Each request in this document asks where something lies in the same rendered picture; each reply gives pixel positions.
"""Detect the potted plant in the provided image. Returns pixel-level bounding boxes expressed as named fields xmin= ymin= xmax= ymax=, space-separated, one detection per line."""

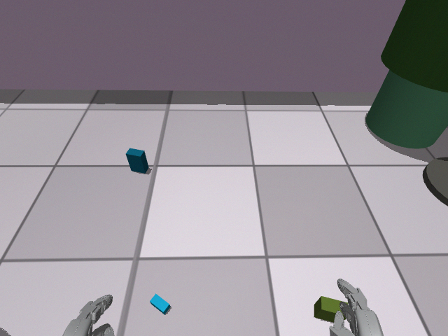
xmin=366 ymin=0 xmax=448 ymax=149

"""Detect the left robot hand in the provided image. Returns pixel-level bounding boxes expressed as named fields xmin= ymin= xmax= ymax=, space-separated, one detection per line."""
xmin=63 ymin=295 xmax=114 ymax=336

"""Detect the right robot hand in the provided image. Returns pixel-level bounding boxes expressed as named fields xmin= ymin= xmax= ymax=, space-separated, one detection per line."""
xmin=330 ymin=279 xmax=384 ymax=336

